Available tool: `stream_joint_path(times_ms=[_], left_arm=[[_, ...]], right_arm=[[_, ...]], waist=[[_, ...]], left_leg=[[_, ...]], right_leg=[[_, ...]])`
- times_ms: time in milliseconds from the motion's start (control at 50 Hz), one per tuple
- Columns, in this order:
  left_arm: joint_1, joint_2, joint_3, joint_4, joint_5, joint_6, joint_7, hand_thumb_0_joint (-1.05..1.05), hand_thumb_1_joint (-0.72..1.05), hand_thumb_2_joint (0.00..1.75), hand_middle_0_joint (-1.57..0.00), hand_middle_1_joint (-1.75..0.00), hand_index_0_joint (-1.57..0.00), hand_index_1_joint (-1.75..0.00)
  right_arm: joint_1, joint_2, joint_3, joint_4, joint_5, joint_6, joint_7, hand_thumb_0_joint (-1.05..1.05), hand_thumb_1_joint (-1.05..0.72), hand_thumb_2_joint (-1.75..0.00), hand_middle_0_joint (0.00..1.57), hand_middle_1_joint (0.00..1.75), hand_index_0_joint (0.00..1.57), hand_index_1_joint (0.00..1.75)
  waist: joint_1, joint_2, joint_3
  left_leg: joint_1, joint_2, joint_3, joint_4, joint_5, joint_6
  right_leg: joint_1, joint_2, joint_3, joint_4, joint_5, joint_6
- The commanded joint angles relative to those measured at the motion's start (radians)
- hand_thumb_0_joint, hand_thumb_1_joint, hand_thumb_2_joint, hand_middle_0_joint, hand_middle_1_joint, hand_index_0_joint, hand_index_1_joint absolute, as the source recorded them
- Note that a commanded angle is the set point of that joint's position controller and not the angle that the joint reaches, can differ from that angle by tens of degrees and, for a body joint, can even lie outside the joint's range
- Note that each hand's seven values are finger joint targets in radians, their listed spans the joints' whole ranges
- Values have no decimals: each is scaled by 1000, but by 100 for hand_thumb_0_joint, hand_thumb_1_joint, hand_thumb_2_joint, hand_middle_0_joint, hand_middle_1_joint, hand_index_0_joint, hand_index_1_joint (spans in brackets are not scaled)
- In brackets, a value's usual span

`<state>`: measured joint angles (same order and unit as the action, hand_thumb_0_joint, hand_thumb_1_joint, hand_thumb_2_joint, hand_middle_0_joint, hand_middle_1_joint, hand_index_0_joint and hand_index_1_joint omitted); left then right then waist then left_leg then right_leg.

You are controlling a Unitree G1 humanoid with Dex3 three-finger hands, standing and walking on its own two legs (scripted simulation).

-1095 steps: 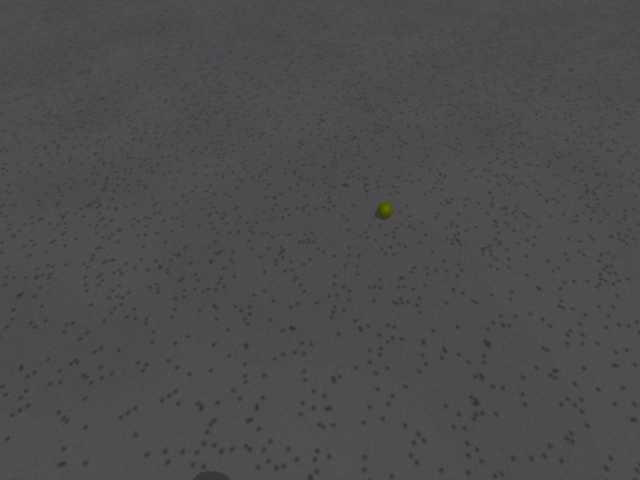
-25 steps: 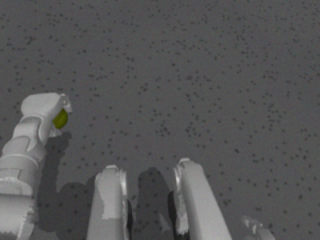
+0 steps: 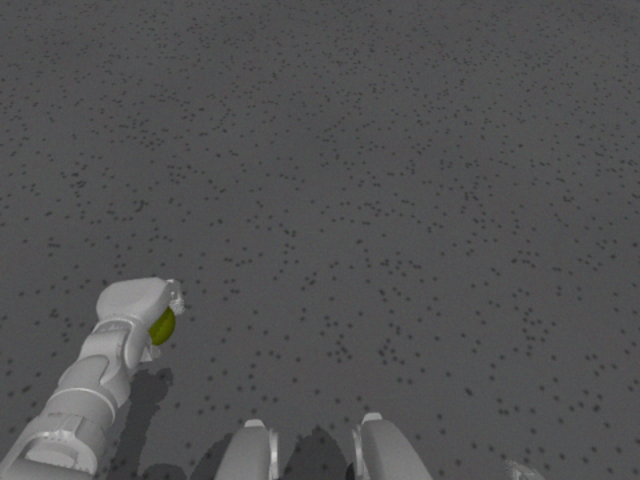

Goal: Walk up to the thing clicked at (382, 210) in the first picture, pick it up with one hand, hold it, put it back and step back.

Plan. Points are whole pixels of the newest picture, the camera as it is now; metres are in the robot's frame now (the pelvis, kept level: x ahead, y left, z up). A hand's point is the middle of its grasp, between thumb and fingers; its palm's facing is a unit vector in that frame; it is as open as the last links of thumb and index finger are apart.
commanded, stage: lift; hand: left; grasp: from above
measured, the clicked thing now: (150, 323) +0.37 +0.24 -0.10
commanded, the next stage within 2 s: hold in 0.46 s
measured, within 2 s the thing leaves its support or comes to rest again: neither
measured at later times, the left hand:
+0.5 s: hand (138, 292) +0.37 +0.22 +0.00, palm faces -0.45 -0.09 -0.89, open 8.6 cm
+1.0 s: hand (122, 278) +0.36 +0.23 +0.05, palm faces -0.45 -0.06 -0.89, open 8.6 cm
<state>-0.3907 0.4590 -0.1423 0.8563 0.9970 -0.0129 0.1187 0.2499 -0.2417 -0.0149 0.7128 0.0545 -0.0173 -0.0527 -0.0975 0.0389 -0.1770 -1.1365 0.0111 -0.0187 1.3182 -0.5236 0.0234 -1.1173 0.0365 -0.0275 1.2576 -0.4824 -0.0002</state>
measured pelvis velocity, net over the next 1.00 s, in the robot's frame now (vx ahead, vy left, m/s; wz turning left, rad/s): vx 0.06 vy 0.00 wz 0.00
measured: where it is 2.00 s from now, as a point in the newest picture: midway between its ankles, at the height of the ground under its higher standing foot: outside the picture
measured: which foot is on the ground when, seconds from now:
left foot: down 0.00-1.00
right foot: down 0.00-1.00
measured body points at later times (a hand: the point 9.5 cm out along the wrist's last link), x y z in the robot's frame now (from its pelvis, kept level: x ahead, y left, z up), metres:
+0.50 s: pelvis +0.05 +0.00 +0.08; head +0.10 +0.00 +0.53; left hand +0.39 +0.23 +0.05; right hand +0.12 -0.27 -0.04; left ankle +0.06 +0.10 -0.61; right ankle +0.06 -0.12 -0.61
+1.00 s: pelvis +0.06 +0.00 +0.10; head +0.08 -0.01 +0.55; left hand +0.38 +0.23 +0.10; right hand +0.16 -0.27 -0.02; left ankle +0.06 +0.10 -0.61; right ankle +0.06 -0.12 -0.61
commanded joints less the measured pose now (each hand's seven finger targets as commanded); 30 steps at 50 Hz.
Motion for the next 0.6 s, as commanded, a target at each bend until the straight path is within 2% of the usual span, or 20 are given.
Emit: stream_joint_path(times_ms=[0, 100, 160, 180, 220, 340, 360, 380, 500, 520, 540, 560, 580], left_arm=[[-353, 178, 50, -176, 7, 0, 70, 0, 54, 76, -83, -90, -88, -86], [-313, 156, 35, -172, -4, 20, 85, 0, 57, 79, -87, -92, -91, -87], [-264, 148, 44, -142, -13, 36, 90, 0, 57, 80, -86, -91, -91, -87], [-267, 158, 47, -149, -8, 39, 91, 0, 57, 79, -87, -90, -91, -85], [-264, 139, 33, -152, -5, 45, 89, 0, 59, 77, -89, -87, -93, -83], [-256, 157, 44, -188, -17, 53, 75, 0, 58, 73, -87, -86, -92, -81], [-235, 140, 34, -179, -18, 54, 69, 0, 58, 72, -88, -85, -93, -80], [-237, 140, 34, -195, -16, 52, 68, 0, 59, 74, -89, -84, -94, -79], [-230, 140, 34, -232, -14, 43, 57, 0, 60, 75, -89, -85, -94, -80], [-234, 120, 18, -247, -17, 41, 55, 0, 58, 73, -88, -84, -93, -79], [-243, 130, 22, -258, -14, 40, 52, 0, 58, 72, -87, -85, -93, -79], [-223, 148, 35, -252, -11, 40, 53, 0, 59, 70, -87, -85, -93, -79], [-217, 143, 31, -248, -11, 40, 50, 0, 57, 70, -86, -84, -92, -79]], right_arm=[[37, -155, -54, -71, -6, -39, -15, 0, -91, -90, 20, 30, 20, 30], [57, -154, -61, -56, -6, -41, -15, 0, -90, -90, 20, 30, 20, 30], [66, -153, -62, -52, -5, -39, -14, 0, -90, -90, 20, 30, 20, 30], [67, -156, -64, -51, -7, -37, -14, 0, -90, -90, 20, 30, 20, 30], [66, -152, -65, -52, -7, -35, -13, 0, -90, -90, 20, 30, 20, 30], [53, -148, -68, -66, -7, -25, -12, 0, -90, -90, 20, 30, 20, 30], [60, -150, -68, -62, -6, -24, -11, 0, -90, -90, 20, 30, 20, 30], [55, -150, -71, -65, -5, -22, -11, 0, -90, -90, 20, 30, 20, 30], [42, -151, -74, -70, -3, -15, -10, 0, -90, -90, 20, 30, 20, 30], [44, -147, -73, -67, -5, -16, -9, 0, -90, -90, 20, 30, 20, 30], [47, -152, -75, -68, -5, -16, -8, 0, -90, -90, 20, 30, 20, 30], [40, -159, -78, -74, -3, -14, -9, 0, -90, -90, 20, 30, 20, 30], [40, -156, -77, -75, -3, -12, -8, 0, -90, -90, 20, 30, 20, 30]], waist=[[2, 80, -297], [12, 54, -282], [17, 25, -267], [27, 18, -259], [26, 16, -256], [42, 8, -252], [31, 9, -237], [39, 9, -238], [40, 29, -220], [36, 32, -231], [37, 39, -245], [50, 33, -240], [44, 22, -222]], left_leg=[[366, -12, -42, -332, 50, -8], [464, -14, -23, -396, 174, -10], [491, -19, -13, -423, 253, -9], [504, -19, -13, -435, 278, -9], [534, -19, -11, -454, 313, -10], [611, -29, 7, -518, 369, -4], [625, -28, 10, -526, 384, -5], [648, -27, 7, -536, 403, -5], [720, -25, 7, -595, 425, -12], [740, -22, 3, -597, 456, -13], [760, -21, 4, -600, 486, -13], [765, -23, 4, -607, 494, -13], [760, -24, 8, -612, 497, -10]], right_leg=[[234, 22, 16, -262, 53, -28], [347, 22, 22, -349, 154, -31], [422, 19, 29, -387, 221, -29], [440, 20, 31, -400, 245, -28], [465, 18, 34, -419, 274, -29], [587, 10, 51, -504, 342, -19], [584, 11, 48, -511, 350, -21], [597, 10, 47, -523, 363, -20], [629, 12, 44, -573, 365, -23], [631, 14, 44, -572, 384, -23], [641, 15, 42, -575, 404, -24], [658, 14, 41, -583, 413, -22], [664, 15, 44, -592, 421, -21]])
